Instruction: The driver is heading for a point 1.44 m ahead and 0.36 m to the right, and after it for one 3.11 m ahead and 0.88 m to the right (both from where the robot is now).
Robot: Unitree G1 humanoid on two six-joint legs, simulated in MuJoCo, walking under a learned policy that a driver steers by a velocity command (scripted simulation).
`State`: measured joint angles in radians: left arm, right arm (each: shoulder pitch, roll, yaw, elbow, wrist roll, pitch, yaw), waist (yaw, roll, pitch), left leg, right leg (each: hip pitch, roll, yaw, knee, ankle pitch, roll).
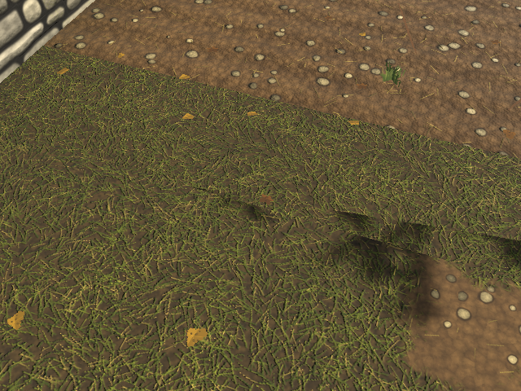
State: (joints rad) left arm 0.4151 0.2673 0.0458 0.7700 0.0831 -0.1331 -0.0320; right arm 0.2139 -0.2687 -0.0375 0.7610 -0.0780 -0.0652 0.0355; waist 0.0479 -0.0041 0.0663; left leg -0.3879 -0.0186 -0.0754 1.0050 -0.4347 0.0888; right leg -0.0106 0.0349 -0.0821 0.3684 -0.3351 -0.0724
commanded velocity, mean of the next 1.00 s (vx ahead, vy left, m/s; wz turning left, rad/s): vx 0.30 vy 0.00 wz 0.01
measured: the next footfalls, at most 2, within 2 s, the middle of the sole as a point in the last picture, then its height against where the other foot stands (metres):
left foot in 0.24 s outside the picture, level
right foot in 0.78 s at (319, 376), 0.14 m lower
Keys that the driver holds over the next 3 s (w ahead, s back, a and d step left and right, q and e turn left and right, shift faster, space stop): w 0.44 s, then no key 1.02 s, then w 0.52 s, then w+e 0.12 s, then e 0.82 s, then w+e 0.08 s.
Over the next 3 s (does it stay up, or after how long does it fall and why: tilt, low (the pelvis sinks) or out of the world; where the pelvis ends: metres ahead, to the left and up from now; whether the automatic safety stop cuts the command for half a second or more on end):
stays up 0.93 -0.05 -0.13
